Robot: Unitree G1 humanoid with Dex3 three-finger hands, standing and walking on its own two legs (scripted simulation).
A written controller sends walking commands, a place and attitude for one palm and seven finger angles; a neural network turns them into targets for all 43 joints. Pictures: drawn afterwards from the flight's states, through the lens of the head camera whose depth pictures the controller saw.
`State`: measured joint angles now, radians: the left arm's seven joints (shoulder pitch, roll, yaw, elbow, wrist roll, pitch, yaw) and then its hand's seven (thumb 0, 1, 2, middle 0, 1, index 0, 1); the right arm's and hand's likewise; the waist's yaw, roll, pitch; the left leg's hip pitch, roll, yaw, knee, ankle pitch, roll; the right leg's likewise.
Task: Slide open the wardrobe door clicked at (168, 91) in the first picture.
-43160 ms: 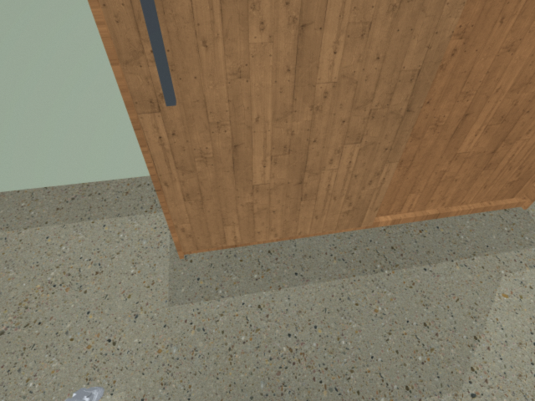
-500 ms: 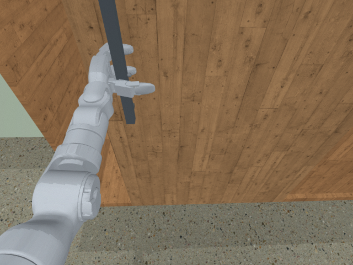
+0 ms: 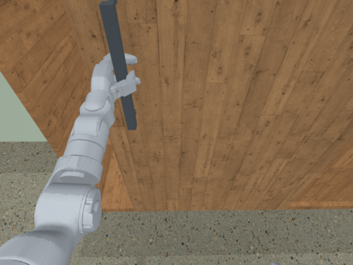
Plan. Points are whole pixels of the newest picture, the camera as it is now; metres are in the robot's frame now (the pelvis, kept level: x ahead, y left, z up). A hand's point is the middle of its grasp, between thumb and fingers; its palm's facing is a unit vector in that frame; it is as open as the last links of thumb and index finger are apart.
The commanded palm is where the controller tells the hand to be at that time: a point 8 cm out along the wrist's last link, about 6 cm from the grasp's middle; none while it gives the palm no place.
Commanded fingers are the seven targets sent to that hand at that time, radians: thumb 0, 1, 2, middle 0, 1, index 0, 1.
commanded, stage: grip the handle and tug to test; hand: left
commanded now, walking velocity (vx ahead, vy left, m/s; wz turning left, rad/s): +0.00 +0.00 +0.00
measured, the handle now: (124, 74) +0.51 +0.13 +0.19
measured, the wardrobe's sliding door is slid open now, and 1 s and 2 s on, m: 0.20 0.20 0.20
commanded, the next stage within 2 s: tug the door sideways, standing still in 0.70 s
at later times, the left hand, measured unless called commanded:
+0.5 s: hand (132, 83) +0.46 +0.11 +0.20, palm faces +0.04 -1.00 +0.01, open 5.4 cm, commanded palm +0.41 +0.15 +0.19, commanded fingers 0.00 0.90 0.90 -0.45 -1.40 -0.45 -1.40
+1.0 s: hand (130, 84) +0.45 +0.11 +0.20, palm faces +0.06 -1.00 +0.00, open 5.7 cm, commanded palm +0.43 +0.14 +0.19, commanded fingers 0.00 0.90 0.90 -0.45 -1.40 -0.45 -1.40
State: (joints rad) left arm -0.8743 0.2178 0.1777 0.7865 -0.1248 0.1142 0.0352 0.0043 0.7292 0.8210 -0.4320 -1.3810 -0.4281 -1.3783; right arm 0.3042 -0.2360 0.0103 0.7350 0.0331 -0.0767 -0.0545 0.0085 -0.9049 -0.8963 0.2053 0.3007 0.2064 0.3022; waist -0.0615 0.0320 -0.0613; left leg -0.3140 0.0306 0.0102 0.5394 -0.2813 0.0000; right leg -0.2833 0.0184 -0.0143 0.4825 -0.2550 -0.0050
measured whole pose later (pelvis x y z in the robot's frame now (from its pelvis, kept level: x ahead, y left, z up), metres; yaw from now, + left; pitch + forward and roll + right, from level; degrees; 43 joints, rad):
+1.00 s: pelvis +0.05 +0.00 +0.01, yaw +0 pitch +2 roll -1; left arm -0.59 0.13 0.12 0.26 -0.14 0.41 0.08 0.03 0.72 0.80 -0.34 -1.40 -0.37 -1.40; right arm 0.18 -0.23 0.00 0.69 0.03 0.01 -0.07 0.01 -0.91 -0.90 0.20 0.30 0.21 0.30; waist 0.01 0.04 -0.07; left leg -0.17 0.03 0.01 0.46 -0.29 0.00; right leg -0.13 0.01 -0.03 0.40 -0.28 -0.01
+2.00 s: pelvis +0.01 -0.04 -0.01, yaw +3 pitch -3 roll +0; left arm -0.84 0.21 0.05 0.61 -0.10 0.03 0.16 -0.03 0.74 0.85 -0.42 -1.40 -0.18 -1.40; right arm 0.22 -0.23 0.01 0.78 0.03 -0.05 -0.10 0.01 -0.90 -0.90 0.21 0.30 0.21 0.30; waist 0.02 0.04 0.13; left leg -0.38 0.04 0.05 0.96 -0.53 -0.01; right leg -0.23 0.01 -0.13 0.61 -0.33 -0.08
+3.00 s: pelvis +0.13 -0.21 +0.00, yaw +8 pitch -1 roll -3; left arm -0.33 0.11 -0.01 -0.21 -0.02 -0.03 0.18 -0.02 0.73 0.80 -0.46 -1.40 -0.10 -1.23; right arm 0.05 -0.21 -0.02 0.53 0.03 -0.03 0.03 0.01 -0.91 -0.90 0.20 0.30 0.20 0.30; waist 0.14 0.06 0.23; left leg -0.18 0.16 0.15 0.56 -0.35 -0.05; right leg -0.43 0.01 0.00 0.93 -0.43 0.02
